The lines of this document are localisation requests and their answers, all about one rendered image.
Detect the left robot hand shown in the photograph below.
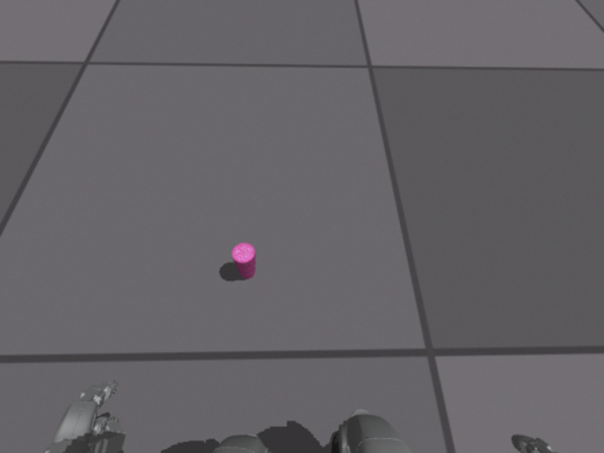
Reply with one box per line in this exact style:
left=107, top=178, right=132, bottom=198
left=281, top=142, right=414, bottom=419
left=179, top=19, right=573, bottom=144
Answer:
left=51, top=381, right=126, bottom=453

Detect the cup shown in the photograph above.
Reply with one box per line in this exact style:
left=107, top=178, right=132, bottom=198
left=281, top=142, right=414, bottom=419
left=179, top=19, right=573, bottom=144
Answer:
left=232, top=243, right=256, bottom=279

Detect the right robot hand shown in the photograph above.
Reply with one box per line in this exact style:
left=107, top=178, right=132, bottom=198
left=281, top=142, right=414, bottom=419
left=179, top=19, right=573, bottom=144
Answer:
left=512, top=434, right=558, bottom=453

